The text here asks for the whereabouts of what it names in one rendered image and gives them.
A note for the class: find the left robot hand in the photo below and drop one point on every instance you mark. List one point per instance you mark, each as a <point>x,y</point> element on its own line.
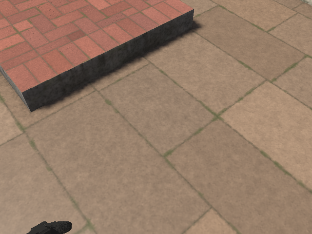
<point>55,227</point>

